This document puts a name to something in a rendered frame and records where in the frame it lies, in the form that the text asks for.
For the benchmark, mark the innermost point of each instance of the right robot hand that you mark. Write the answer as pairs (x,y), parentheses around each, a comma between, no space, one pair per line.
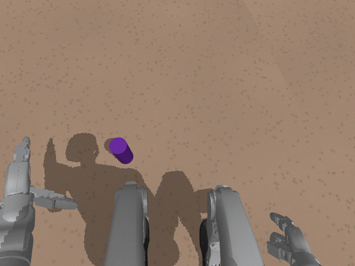
(294,241)

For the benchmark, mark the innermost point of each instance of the right robot arm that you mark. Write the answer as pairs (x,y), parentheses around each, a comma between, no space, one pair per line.
(304,259)

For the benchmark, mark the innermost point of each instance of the left robot hand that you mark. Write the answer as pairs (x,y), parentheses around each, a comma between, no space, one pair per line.
(17,181)

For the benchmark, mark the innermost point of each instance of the can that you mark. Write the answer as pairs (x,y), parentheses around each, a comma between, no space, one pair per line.
(121,150)

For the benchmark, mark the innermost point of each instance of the right robot foot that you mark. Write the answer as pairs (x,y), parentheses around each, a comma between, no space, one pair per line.
(204,242)

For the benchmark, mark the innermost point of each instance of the left robot arm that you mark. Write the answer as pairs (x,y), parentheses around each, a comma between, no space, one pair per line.
(17,221)

